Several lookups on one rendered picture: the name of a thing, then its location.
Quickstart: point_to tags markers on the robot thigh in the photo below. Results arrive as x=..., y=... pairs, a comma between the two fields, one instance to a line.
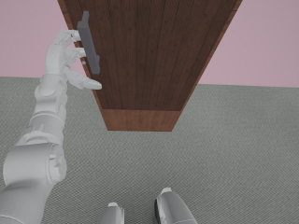
x=173, y=209
x=112, y=215

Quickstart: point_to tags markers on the robot left upper arm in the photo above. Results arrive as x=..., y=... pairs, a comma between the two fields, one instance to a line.
x=31, y=171

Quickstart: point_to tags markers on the left robot hand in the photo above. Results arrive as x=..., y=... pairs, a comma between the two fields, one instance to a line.
x=57, y=59

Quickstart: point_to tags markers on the cupboard door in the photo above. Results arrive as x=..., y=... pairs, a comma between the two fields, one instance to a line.
x=151, y=52

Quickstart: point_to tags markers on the robot left thigh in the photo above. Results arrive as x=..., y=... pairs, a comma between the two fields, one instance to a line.
x=112, y=215

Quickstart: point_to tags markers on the left robot forearm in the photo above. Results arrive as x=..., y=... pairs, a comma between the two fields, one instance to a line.
x=47, y=122

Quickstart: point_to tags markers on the robot right thigh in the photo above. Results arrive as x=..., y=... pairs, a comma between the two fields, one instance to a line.
x=173, y=209

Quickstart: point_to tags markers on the handle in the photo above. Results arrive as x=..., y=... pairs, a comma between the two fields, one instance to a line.
x=87, y=43

